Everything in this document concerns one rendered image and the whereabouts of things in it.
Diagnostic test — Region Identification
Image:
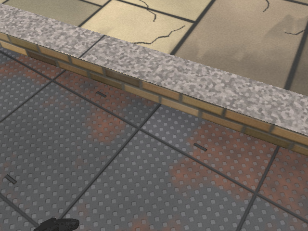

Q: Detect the robot left hand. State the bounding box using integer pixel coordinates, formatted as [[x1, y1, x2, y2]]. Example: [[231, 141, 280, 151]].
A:
[[33, 218, 80, 231]]

